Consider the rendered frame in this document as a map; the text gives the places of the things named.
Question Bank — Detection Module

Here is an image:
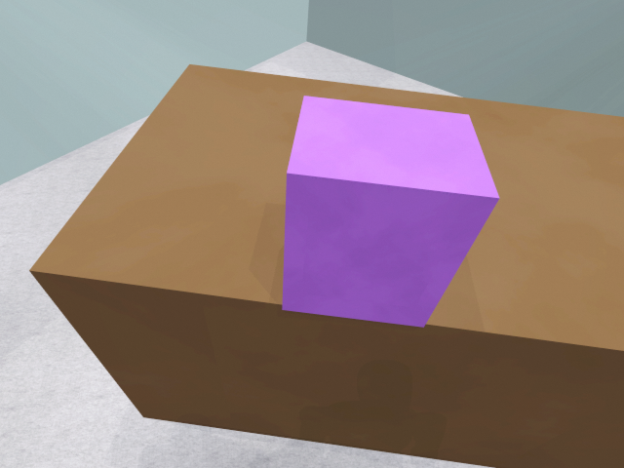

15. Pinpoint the carton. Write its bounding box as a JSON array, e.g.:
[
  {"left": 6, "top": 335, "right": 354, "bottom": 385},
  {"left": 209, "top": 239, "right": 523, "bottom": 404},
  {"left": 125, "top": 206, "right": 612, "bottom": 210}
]
[{"left": 282, "top": 96, "right": 499, "bottom": 328}]

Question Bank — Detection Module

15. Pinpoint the pedestal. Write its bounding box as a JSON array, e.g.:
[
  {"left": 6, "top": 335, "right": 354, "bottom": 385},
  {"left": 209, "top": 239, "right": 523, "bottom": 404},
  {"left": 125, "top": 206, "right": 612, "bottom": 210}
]
[{"left": 29, "top": 64, "right": 624, "bottom": 468}]

